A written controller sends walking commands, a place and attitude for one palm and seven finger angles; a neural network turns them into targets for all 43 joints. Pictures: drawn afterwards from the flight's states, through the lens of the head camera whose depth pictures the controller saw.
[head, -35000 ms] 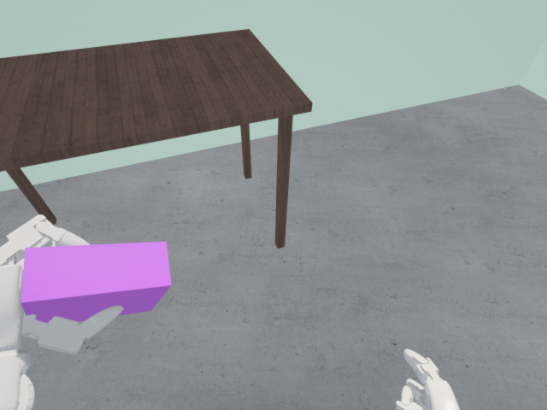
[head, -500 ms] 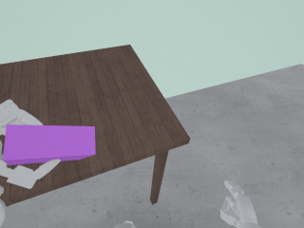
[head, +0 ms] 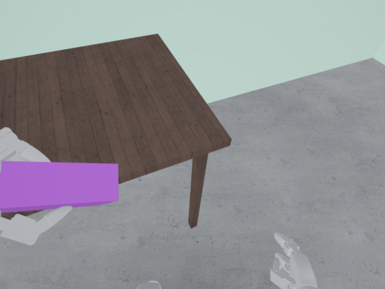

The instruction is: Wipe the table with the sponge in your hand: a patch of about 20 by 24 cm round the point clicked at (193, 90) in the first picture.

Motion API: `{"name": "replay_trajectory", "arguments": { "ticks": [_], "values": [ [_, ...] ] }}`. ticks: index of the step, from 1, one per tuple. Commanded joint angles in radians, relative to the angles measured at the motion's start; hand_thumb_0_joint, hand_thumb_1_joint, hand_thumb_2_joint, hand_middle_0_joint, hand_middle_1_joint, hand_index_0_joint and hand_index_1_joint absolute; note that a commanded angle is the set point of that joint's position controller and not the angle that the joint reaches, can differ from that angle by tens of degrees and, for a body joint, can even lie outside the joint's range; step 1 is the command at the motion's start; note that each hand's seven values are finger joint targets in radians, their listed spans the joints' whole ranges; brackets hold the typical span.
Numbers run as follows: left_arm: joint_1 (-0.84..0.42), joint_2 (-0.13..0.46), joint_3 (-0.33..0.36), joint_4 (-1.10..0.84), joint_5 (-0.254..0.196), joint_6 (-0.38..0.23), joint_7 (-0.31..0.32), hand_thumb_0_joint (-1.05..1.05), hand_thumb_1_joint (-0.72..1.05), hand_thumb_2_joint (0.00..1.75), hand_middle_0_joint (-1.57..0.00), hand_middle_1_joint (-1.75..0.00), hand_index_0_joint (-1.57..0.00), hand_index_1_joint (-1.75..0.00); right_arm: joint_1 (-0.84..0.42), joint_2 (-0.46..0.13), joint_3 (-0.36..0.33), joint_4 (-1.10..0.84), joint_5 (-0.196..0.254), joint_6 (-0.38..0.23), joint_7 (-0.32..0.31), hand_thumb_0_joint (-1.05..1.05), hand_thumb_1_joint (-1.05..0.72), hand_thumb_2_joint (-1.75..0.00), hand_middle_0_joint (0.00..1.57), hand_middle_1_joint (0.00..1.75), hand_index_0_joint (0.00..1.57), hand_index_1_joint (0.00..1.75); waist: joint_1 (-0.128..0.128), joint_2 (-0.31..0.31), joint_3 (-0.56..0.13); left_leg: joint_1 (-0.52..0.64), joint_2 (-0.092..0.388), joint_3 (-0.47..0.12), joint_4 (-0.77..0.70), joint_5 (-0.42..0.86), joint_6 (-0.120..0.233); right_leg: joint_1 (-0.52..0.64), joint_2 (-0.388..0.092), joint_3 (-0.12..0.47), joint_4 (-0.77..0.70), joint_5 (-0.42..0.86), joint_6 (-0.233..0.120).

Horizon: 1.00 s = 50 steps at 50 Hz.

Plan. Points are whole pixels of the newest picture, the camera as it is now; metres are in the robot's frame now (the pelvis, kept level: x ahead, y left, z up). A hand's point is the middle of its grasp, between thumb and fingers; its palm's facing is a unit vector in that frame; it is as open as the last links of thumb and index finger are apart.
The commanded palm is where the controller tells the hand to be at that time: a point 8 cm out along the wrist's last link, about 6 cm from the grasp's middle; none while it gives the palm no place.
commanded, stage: stop stepping back and stand still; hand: left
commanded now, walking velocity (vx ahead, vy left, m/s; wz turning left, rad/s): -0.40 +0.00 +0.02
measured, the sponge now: (77, 187) +0.23 +0.20 +0.16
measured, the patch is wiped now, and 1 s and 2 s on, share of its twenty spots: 1.00 1.00 1.00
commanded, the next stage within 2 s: stand and wait in 1.12 s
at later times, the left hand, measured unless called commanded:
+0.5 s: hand out of the picture +0.04 +0.25 +0.19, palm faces +0.50 -0.79 -0.36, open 9.6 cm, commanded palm -0.01 +0.28 +0.21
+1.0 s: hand out of the picture -0.02 +0.23 +0.19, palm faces +0.42 -0.84 -0.34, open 9.6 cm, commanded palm -0.07 +0.27 +0.21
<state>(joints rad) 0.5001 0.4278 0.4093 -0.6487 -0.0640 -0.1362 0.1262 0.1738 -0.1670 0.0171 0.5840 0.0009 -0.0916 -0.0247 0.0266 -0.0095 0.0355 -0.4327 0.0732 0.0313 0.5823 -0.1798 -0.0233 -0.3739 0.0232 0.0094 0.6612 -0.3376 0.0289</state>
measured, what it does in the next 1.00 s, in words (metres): walks backwards: right foot, then left foot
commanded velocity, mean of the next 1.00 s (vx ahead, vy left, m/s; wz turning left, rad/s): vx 0.19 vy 0.01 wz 0.00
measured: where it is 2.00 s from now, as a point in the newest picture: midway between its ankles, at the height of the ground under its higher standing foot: outside the picture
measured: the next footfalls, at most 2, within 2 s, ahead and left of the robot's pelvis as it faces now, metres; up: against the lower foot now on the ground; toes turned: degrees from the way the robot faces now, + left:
right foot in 0.02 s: +0.04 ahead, -0.12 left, +0.00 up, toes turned +1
left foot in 0.30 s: -0.12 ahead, +0.13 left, +0.00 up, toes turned +2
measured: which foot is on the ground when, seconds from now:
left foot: down 0.00-0.06, up 0.08-0.28, down 0.30-1.00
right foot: up 0.00-0.00, down 0.02-0.32, up 0.34-0.44, down 0.46-0.64, up 0.66-0.86, down 0.88-1.00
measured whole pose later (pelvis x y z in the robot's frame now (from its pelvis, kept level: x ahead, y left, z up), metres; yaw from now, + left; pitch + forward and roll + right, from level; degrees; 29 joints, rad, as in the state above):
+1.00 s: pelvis -0.21 -0.01 +0.01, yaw +2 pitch -2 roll -1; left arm 0.45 0.34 0.30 -0.53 -0.05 -0.12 0.11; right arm 0.23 -0.20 0.02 0.68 0.02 -0.05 -0.05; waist 0.03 0.02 0.00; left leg -0.46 0.05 0.02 0.92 -0.38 0.02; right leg -0.24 0.01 -0.07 0.52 -0.25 -0.03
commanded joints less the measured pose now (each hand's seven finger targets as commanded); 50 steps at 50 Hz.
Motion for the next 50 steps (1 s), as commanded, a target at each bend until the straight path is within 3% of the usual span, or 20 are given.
{"name": "replay_trajectory", "arguments": {
  "ticks": [1,2,3,4,5,13,16,21,22,24,25,30,31,32,34,41,42,44,46,50],
  "values": [
    [-0.085,0.111,0.075,-0.161,0.000,-0.080,0.008,0.00,0.10,1.30,-1.20,-1.60,-1.20,-1.60,-0.062,-0.171,-0.054,-0.133,0.009,-0.066,-0.016,0.00,-0.90,-0.90,0.20,0.30,0.20,0.30,0.004,0.133,-0.188,0.068,0.162,-0.151,-0.052,0.088,0.074,0.170,-0.026,-0.005,-0.256,0.213,-0.003],
    [-0.112,0.121,0.069,-0.146,0.003,-0.091,0.004,0.00,0.10,1.30,-1.20,-1.60,-1.20,-1.60,-0.062,-0.165,-0.052,-0.136,0.013,-0.067,-0.016,0.00,-0.90,-0.90,0.20,0.30,0.20,0.30,-0.007,0.034,-0.169,0.055,0.093,-0.082,0.068,-0.040,0.046,0.137,-0.087,0.024,-0.329,0.382,-0.027],
    [-0.091,0.116,0.041,-0.118,-0.006,-0.090,0.003,0.00,0.10,1.30,-1.20,-1.60,-1.20,-1.60,-0.019,-0.152,-0.082,-0.133,0.036,-0.066,-0.024,0.00,-0.90,-0.90,0.20,0.30,0.20,0.30,-0.022,-0.238,-0.212,0.031,-0.034,0.015,0.283,-0.241,-0.019,0.100,-0.244,0.164,-0.330,0.494,-0.115],
    [-0.067,0.140,0.048,-0.138,-0.011,-0.093,0.008,0.00,0.10,1.30,-1.20,-1.60,-1.20,-1.60,-0.061,-0.157,-0.099,-0.154,0.045,-0.062,-0.032,0.00,-0.90,-0.90,0.20,0.30,0.20,0.30,-0.004,-0.326,-0.221,0.039,-0.078,-0.047,0.564,-0.317,-0.023,-0.029,-0.385,0.307,-0.374,0.500,-0.201],
    [-0.018,0.167,0.106,-0.109,-0.010,-0.072,0.016,0.00,0.10,1.30,-1.20,-1.60,-1.20,-1.60,-0.068,-0.147,-0.086,-0.152,0.031,-0.051,-0.035,0.00,-0.90,-0.90,0.20,0.30,0.20,0.30,-0.010,-0.218,-0.245,0.001,-0.070,-0.096,0.660,-0.331,-0.016,-0.024,-0.385,0.288,-0.327,0.548,-0.226],
    [-0.082,0.156,0.091,-0.124,-0.005,-0.047,0.046,0.00,0.10,1.30,-1.20,-1.60,-1.20,-1.60,-0.053,-0.167,-0.050,-0.148,0.011,-0.021,-0.065,0.00,-0.90,-0.90,0.20,0.30,0.20,0.30,-0.053,-0.013,-0.157,0.216,-0.031,-0.011,-0.159,-0.265,0.076,-0.016,-0.189,0.134,-0.256,-0.125,-0.075],
    [-0.072,0.153,0.091,-0.139,-0.003,-0.059,0.041,0.00,0.10,1.30,-1.20,-1.60,-1.20,-1.60,-0.042,-0.186,-0.060,-0.154,0.026,-0.038,-0.060,0.00,-0.90,-0.90,0.20,0.30,0.20,0.30,-0.047,0.340,-0.129,0.066,0.199,-0.299,-0.387,-0.450,0.184,0.008,0.000,-0.059,0.170,-0.108,0.009],
    [-0.183,0.090,0.027,-0.060,0.020,-0.045,0.014,0.00,0.10,1.30,-1.20,-1.60,-1.20,-1.60,-0.044,-0.207,-0.059,-0.112,0.025,-0.070,-0.029,0.00,-0.90,-0.90,0.20,0.30,0.20,0.30,-0.017,0.153,-0.017,-0.135,0.097,-0.152,-0.138,-0.491,0.133,0.233,0.000,-0.067,-0.096,0.018,-0.017],
    [-0.202,0.077,0.007,-0.024,0.025,-0.042,0.008,0.00,0.10,1.30,-1.20,-1.60,-1.20,-1.60,-0.042,-0.202,-0.058,-0.104,0.022,-0.066,-0.030,0.00,-0.90,-0.90,0.20,0.30,0.20,0.30,-0.020,0.062,0.001,-0.136,0.029,-0.091,0.019,-0.475,0.111,0.224,-0.029,-0.028,-0.223,0.026,-0.043],
    [-0.276,0.117,0.010,-0.042,0.018,-0.049,0.006,0.00,0.10,1.30,-1.20,-1.60,-1.20,-1.60,-0.065,-0.171,-0.062,-0.113,0.021,-0.058,-0.040,0.00,-0.90,-0.90,0.20,0.30,0.20,0.30,-0.035,-0.245,-0.041,-0.101,-0.083,-0.005,0.456,-0.371,0.066,0.063,-0.320,0.469,-0.513,-0.347,-0.187],
    [-0.299,0.106,-0.004,-0.026,0.018,-0.053,0.003,0.00,0.10,1.30,-1.20,-1.60,-1.20,-1.60,-0.046,-0.171,-0.064,-0.082,0.022,-0.053,-0.037,0.00,-0.90,-0.90,0.20,0.30,0.20,0.30,-0.046,-0.248,-0.042,-0.074,-0.072,-0.051,0.553,-0.299,0.058,-0.002,-0.346,0.535,-0.565,-0.403,-0.210],
    [-0.253,0.131,0.018,-0.110,0.009,-0.041,0.032,0.00,0.10,1.30,-1.20,-1.60,-1.20,-1.60,-0.070,-0.152,-0.025,-0.087,0.004,-0.025,-0.063,0.00,-0.90,-0.90,0.20,0.30,0.20,0.30,-0.065,0.079,-0.077,0.312,-0.027,-0.029,-0.076,-0.345,0.087,-0.253,-0.156,0.088,-0.205,-0.411,-0.121],
    [-0.279,0.131,0.022,-0.172,0.007,-0.052,0.039,0.00,0.10,1.30,-1.20,-1.60,-1.20,-1.60,-0.069,-0.190,-0.027,-0.101,-0.001,-0.033,-0.065,0.00,-0.90,-0.90,0.20,0.30,0.20,0.30,-0.064,0.348,-0.058,0.273,0.129,-0.356,-0.323,-0.632,0.155,-0.294,-0.007,-0.010,0.116,-0.327,-0.068],
    [-0.310,0.165,0.060,-0.198,0.026,-0.054,0.046,0.00,0.10,1.30,-1.20,-1.60,-1.20,-1.60,-0.077,-0.174,-0.030,-0.126,0.010,-0.052,-0.057,0.00,-0.90,-0.90,0.20,0.30,0.20,0.30,-0.044,0.429,-0.066,0.102,0.267,-0.475,-0.466,-0.680,0.231,-0.218,0.048,-0.052,0.478,-0.202,-0.031],
    [-0.238,0.157,0.086,-0.048,0.033,-0.043,0.029,0.00,0.10,1.30,-1.20,-1.60,-1.20,-1.60,-0.040,-0.153,-0.046,-0.080,0.019,-0.060,-0.020,0.00,-0.90,-0.90,0.20,0.30,0.20,0.30,-0.042,0.182,-0.068,0.024,0.238,-0.378,-0.414,-0.550,0.225,-0.205,-0.013,-0.001,0.657,-0.087,-0.021],
    [-0.158,0.090,0.010,-0.039,0.006,-0.013,0.019,0.00,0.10,1.30,-1.20,-1.60,-1.20,-1.60,-0.079,-0.161,-0.025,-0.122,0.012,-0.038,-0.032,0.00,-0.90,-0.90,0.20,0.30,0.20,0.30,-0.008,0.226,-0.080,-0.080,0.115,-0.129,-0.242,-0.512,0.112,0.299,0.027,-0.149,-0.152,-0.096,-0.066],
    [-0.144,0.089,0.006,-0.035,0.016,-0.009,0.011,0.00,0.10,1.30,-1.20,-1.60,-1.20,-1.60,-0.065,-0.164,-0.036,-0.129,0.011,-0.036,-0.031,0.00,-0.90,-0.90,0.20,0.30,0.20,0.30,0.008,0.077,-0.075,-0.118,0.043,-0.045,-0.017,-0.437,0.096,0.362,-0.001,-0.104,-0.308,0.012,-0.082],
    [-0.232,0.157,0.034,-0.119,0.010,-0.028,0.002,0.00,0.10,1.30,-1.20,-1.60,-1.20,-1.60,-0.072,-0.135,-0.039,-0.135,0.025,-0.031,-0.031,0.00,-0.90,-0.90,0.20,0.30,0.20,0.30,-0.018,-0.277,-0.096,-0.241,-0.067,0.013,0.560,-0.289,0.047,0.331,-0.337,0.383,-0.493,0.209,-0.225],
    [-0.227,0.141,0.038,-0.076,0.000,-0.040,0.010,0.00,0.10,1.30,-1.20,-1.60,-1.20,-1.60,-0.048,-0.144,-0.059,-0.094,0.031,-0.044,-0.028,0.00,-0.90,-0.90,0.20,0.30,0.20,0.30,-0.043,-0.150,-0.116,-0.161,-0.006,-0.099,0.549,-0.239,0.037,0.179,-0.385,0.412,-0.474,-0.049,-0.260],
    [-0.239,0.127,0.028,-0.131,0.002,-0.048,0.038,0.00,0.10,1.30,-1.20,-1.60,-1.20,-1.60,-0.108,-0.126,-0.033,-0.099,0.013,-0.023,-0.060,0.00,-0.90,-0.90,0.20,0.30,0.20,0.30,-0.051,-0.014,-0.065,0.250,0.010,-0.013,0.030,-0.181,0.063,-0.088,-0.261,0.120,-0.344,-0.267,-0.170]
  ]
}}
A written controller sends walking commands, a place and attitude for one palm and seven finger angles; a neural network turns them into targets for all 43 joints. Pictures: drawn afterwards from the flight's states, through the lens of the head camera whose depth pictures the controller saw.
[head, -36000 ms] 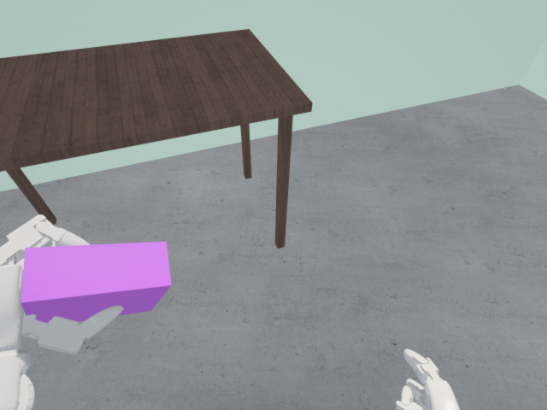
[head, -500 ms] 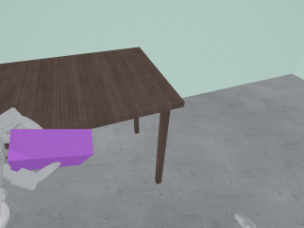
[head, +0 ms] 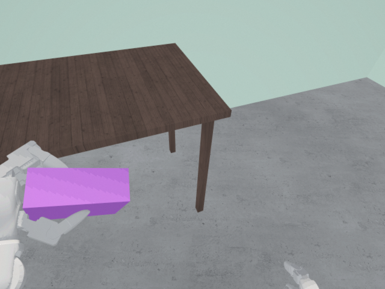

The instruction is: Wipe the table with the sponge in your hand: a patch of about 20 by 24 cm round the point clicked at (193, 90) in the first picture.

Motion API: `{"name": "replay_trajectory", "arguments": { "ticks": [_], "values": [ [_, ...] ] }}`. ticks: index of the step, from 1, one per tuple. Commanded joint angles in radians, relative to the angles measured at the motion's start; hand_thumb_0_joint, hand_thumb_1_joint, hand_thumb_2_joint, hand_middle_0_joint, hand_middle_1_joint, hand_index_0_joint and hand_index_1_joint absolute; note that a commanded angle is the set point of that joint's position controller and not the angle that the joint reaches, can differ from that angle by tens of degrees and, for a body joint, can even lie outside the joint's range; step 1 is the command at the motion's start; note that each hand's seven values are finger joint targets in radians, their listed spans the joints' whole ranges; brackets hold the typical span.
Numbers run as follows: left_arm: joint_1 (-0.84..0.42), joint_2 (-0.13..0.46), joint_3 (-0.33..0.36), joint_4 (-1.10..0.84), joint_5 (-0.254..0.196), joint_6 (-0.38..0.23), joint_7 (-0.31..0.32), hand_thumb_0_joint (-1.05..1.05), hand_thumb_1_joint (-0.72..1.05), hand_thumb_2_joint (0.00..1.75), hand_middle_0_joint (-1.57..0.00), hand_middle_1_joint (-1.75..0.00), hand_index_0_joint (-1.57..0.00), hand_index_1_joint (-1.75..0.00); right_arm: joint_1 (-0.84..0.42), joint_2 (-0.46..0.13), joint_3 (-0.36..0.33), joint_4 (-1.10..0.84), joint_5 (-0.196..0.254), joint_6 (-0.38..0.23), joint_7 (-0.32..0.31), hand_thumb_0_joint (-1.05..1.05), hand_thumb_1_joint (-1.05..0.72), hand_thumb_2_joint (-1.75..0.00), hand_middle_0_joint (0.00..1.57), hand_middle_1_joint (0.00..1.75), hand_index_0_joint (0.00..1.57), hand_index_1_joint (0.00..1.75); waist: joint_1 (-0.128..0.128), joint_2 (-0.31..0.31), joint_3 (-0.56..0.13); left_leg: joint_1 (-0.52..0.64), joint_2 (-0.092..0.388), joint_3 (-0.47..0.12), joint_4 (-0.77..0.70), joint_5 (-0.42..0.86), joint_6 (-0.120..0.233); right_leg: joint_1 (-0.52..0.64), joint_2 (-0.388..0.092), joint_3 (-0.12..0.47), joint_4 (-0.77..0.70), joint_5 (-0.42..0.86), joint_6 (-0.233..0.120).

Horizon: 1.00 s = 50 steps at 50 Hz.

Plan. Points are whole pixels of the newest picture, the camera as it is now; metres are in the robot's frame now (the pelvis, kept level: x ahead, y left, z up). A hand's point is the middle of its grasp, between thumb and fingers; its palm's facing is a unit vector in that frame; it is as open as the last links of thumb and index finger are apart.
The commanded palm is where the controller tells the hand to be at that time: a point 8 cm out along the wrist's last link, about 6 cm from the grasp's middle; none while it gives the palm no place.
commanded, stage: stop stepping back and stand still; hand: left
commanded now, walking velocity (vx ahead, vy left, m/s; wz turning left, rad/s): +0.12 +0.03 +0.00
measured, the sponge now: (94, 194) +0.22 +0.19 +0.15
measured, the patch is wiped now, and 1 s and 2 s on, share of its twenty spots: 1.00 1.00 1.00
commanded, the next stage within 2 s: stand and wait in 0.12 s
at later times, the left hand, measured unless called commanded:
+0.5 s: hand (64, 163) +0.26 +0.24 +0.18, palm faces +0.38 -0.83 -0.41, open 9.6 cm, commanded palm +0.20 +0.28 +0.20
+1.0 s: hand (60, 161) +0.26 +0.25 +0.18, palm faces +0.36 -0.84 -0.40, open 9.6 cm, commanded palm +0.21 +0.29 +0.20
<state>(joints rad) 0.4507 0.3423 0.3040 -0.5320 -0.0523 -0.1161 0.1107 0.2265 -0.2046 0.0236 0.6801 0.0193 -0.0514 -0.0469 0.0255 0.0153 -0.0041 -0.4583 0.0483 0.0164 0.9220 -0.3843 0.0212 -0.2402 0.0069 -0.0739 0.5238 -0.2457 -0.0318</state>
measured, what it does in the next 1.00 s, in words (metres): stands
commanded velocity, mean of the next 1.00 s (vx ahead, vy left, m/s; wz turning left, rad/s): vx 0.01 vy -0.01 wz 0.00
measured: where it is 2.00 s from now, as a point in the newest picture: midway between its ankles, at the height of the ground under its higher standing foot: outside the picture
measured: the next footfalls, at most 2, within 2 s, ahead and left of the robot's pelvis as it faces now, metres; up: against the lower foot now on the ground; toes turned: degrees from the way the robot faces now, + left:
none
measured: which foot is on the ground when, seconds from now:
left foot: down 0.00-1.00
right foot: down 0.00-1.00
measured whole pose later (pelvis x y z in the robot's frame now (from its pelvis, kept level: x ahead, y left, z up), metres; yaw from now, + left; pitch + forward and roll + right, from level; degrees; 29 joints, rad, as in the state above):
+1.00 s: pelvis +0.04 +0.02 +0.01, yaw -1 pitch +0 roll -1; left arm 0.47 0.37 0.33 -0.52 -0.07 -0.09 0.14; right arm 0.17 -0.22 0.01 0.59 0.02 -0.02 -0.07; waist 0.01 0.04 0.01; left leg -0.25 0.04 0.00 0.50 -0.24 -0.01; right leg -0.17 0.02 -0.05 0.43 -0.26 -0.01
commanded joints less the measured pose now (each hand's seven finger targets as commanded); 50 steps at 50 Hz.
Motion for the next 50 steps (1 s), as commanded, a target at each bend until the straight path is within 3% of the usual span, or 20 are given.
{"name": "replay_trajectory", "arguments": {
  "ticks": [1,2,3,5,7,9,10,11,12,14,15,17,18,20,21,22,26,29,48,50],
  "values": [
    [-0.172,0.224,0.145,-0.240,-0.008,-0.072,0.063,0.00,0.10,1.30,-1.20,-1.60,-1.20,-1.60,-0.150,-0.102,-0.037,-0.195,-0.011,-0.068,-0.049,0.00,-0.90,-0.90,0.20,0.30,0.20,0.30,-0.045,0.053,-0.036,0.325,-0.005,0.032,-0.412,-0.016,0.021,-0.220,-0.169,0.153,-0.119,-0.391,-0.080],
    [-0.171,0.206,0.139,-0.262,-0.015,-0.074,0.071,0.00,0.10,1.30,-1.20,-1.60,-1.20,-1.60,-0.147,-0.141,-0.050,-0.209,-0.014,-0.075,-0.055,0.00,-0.90,-0.90,0.20,0.30,0.20,0.30,-0.041,0.212,-0.029,0.310,0.082,-0.175,-0.571,-0.190,0.071,-0.240,-0.085,0.109,0.041,-0.381,-0.038],
    [-0.193,0.201,0.144,-0.296,-0.009,-0.075,0.080,0.00,0.10,1.30,-1.20,-1.60,-1.20,-1.60,-0.140,-0.153,-0.049,-0.219,-0.010,-0.079,-0.053,0.00,-0.90,-0.90,0.20,0.30,0.20,0.30,-0.039,0.352,-0.029,0.314,0.216,-0.393,-0.697,-0.310,0.133,-0.283,0.020,0.001,0.238,-0.307,0.014],
    [-0.194,0.266,0.201,-0.275,-0.008,-0.070,0.079,0.00,0.10,1.30,-1.20,-1.60,-1.20,-1.60,-0.123,-0.125,-0.059,-0.214,0.003,-0.088,-0.044,0.00,-0.90,-0.90,0.20,0.30,0.20,0.30,-0.040,0.284,-0.066,0.165,0.237,-0.418,-0.772,-0.409,0.148,-0.189,0.026,0.033,0.432,-0.302,0.026],
    [-0.082,0.214,0.169,-0.195,-0.006,-0.050,0.068,0.00,0.10,1.30,-1.20,-1.60,-1.20,-1.60,-0.130,-0.103,-0.048,-0.203,0.003,-0.106,-0.021,0.00,-0.90,-0.90,0.20,0.30,0.20,0.30,-0.030,0.242,-0.033,0.102,0.204,-0.295,-0.721,-0.266,0.124,-0.088,-0.022,0.044,0.255,-0.261,0.023],
    [-0.013,0.189,0.150,-0.183,-0.012,-0.040,0.059,0.00,0.10,1.30,-1.20,-1.60,-1.20,-1.60,-0.151,-0.114,-0.044,-0.212,-0.001,-0.093,-0.014,0.00,-0.90,-0.90,0.20,0.30,0.20,0.30,-0.008,0.161,-0.028,-0.033,0.129,-0.158,-0.578,-0.227,0.062,0.162,0.012,-0.001,-0.029,-0.137,0.013],
    [0.007,0.200,0.151,-0.177,-0.002,-0.043,0.052,0.00,0.10,1.30,-1.20,-1.60,-1.20,-1.60,-0.149,-0.112,-0.049,-0.227,-0.004,-0.085,-0.013,0.00,-0.90,-0.90,0.20,0.30,0.20,0.30,-0.005,0.020,-0.019,-0.104,0.048,-0.074,-0.395,-0.166,0.034,0.223,-0.028,0.081,-0.167,-0.103,-0.012],
    [0.005,0.207,0.143,-0.172,-0.004,-0.048,0.040,0.00,0.10,1.30,-1.20,-1.60,-1.20,-1.60,-0.143,-0.106,-0.059,-0.230,-0.008,-0.072,-0.010,0.00,-0.90,-0.90,0.20,0.30,0.20,0.30,-0.013,-0.200,0.001,-0.171,-0.019,-0.001,-0.102,-0.085,-0.003,0.186,-0.207,0.395,-0.314,-0.187,-0.095],
    [-0.070,0.211,0.140,-0.221,-0.013,-0.056,0.040,0.00,0.10,1.30,-1.20,-1.60,-1.20,-1.60,-0.136,-0.102,-0.057,-0.226,-0.002,-0.080,-0.004,0.00,-0.90,-0.90,0.20,0.30,0.20,0.30,-0.023,-0.243,-0.017,-0.138,-0.022,-0.020,0.060,-0.023,-0.016,0.104,-0.335,0.553,-0.358,-0.115,-0.141],
    [-0.089,0.223,0.165,-0.224,-0.024,-0.071,0.044,0.00,0.10,1.30,-1.20,-1.60,-1.20,-1.60,-0.109,-0.111,-0.061,-0.200,0.000,-0.085,0.000,0.00,-0.90,-0.90,0.20,0.30,0.20,0.30,-0.043,-0.115,-0.045,-0.032,0.019,-0.071,0.001,0.002,-0.018,0.048,-0.314,0.400,-0.289,0.009,-0.156],
    [-0.110,0.254,0.190,-0.237,-0.020,-0.073,0.050,0.00,0.10,1.30,-1.20,-1.60,-1.20,-1.60,-0.130,-0.106,-0.054,-0.202,0.000,-0.079,-0.006,0.00,-0.90,-0.90,0.20,0.30,0.20,0.30,-0.039,-0.080,-0.034,0.032,0.033,-0.066,-0.122,0.014,-0.012,0.022,-0.296,0.336,-0.246,0.068,-0.134],
    [-0.081,0.229,0.180,-0.220,-0.017,-0.079,0.065,0.00,0.10,1.30,-1.20,-1.60,-1.20,-1.60,-0.130,-0.097,-0.045,-0.194,-0.007,-0.074,-0.024,0.00,-0.90,-0.90,0.20,0.30,0.20,0.30,-0.039,-0.046,-0.082,0.195,0.008,-0.020,-0.376,0.154,0.000,0.048,-0.226,0.240,-0.166,0.097,-0.084],
    [-0.082,0.216,0.167,-0.226,-0.020,-0.080,0.070,0.00,0.10,1.30,-1.20,-1.60,-1.20,-1.60,-0.135,-0.108,-0.049,-0.199,-0.007,-0.074,-0.031,0.00,-0.90,-0.90,0.20,0.30,0.20,0.30,-0.035,0.008,-0.083,0.257,0.011,-0.049,-0.459,0.206,0.006,0.030,-0.172,0.197,-0.125,0.064,-0.049],
    [-0.090,0.215,0.160,-0.228,-0.022,-0.077,0.074,0.00,0.10,1.30,-1.20,-1.60,-1.20,-1.60,-0.160,-0.141,-0.064,-0.221,-0.002,-0.068,-0.040,0.00,-0.90,-0.90,0.20,0.30,0.20,0.30,-0.014,0.110,-0.055,0.285,0.102,-0.183,-0.530,0.220,0.041,-0.024,-0.067,0.127,-0.081,-0.002,0.008],
    [-0.087,0.209,0.158,-0.222,-0.023,-0.077,0.071,0.00,0.10,1.30,-1.20,-1.60,-1.20,-1.60,-0.155,-0.144,-0.064,-0.224,0.006,-0.066,-0.039,0.00,-0.90,-0.90,0.20,0.30,0.20,0.30,-0.006,0.084,-0.069,0.259,0.111,-0.194,-0.517,0.222,0.047,0.010,-0.045,0.118,-0.088,0.015,0.024],
    [-0.060,0.216,0.172,-0.190,-0.014,-0.066,0.069,0.00,0.10,1.30,-1.20,-1.60,-1.20,-1.60,-0.143,-0.123,-0.056,-0.219,0.004,-0.068,-0.038,0.00,-0.90,-0.90,0.20,0.30,0.20,0.30,-0.021,0.070,-0.073,0.233,0.079,-0.157,-0.490,0.279,0.041,0.045,-0.039,0.110,-0.092,0.091,0.023],
    [-0.040,0.200,0.155,-0.219,-0.016,-0.064,0.054,0.00,0.10,1.30,-1.20,-1.60,-1.20,-1.60,-0.141,-0.121,-0.061,-0.224,0.004,-0.063,-0.024,0.00,-0.90,-0.90,0.20,0.30,0.20,0.30,-0.024,0.036,-0.141,0.285,0.063,-0.107,-0.439,0.506,0.018,0.120,-0.069,0.118,-0.078,0.304,0.016],
    [-0.024,0.199,0.150,-0.232,-0.019,-0.061,0.053,0.00,0.10,1.30,-1.20,-1.60,-1.20,-1.60,-0.139,-0.126,-0.065,-0.234,0.003,-0.055,-0.018,0.00,-0.90,-0.90,0.20,0.30,0.20,0.30,-0.026,0.029,-0.173,0.307,0.060,-0.089,-0.424,0.570,0.010,0.141,-0.076,0.116,-0.075,0.379,0.018],
    [-0.053,0.193,0.131,-0.204,-0.025,-0.043,0.058,0.00,0.10,1.30,-1.20,-1.60,-1.20,-1.60,-0.159,-0.126,-0.058,-0.252,0.001,-0.020,-0.031,0.00,-0.90,-0.90,0.20,0.30,0.20,0.30,-0.022,0.032,-0.124,0.277,0.040,-0.086,-0.468,0.388,0.004,0.098,-0.074,0.137,-0.156,0.234,0.015],
    [-0.062,0.223,0.155,-0.214,-0.023,-0.044,0.062,0.00,0.10,1.30,-1.20,-1.60,-1.20,-1.60,-0.163,-0.134,-0.060,-0.253,-0.001,-0.023,-0.034,0.00,-0.90,-0.90,0.20,0.30,0.20,0.30,-0.019,0.051,-0.125,0.274,0.038,-0.093,-0.482,0.370,0.004,0.095,-0.071,0.133,-0.156,0.209,0.015]
  ]
}}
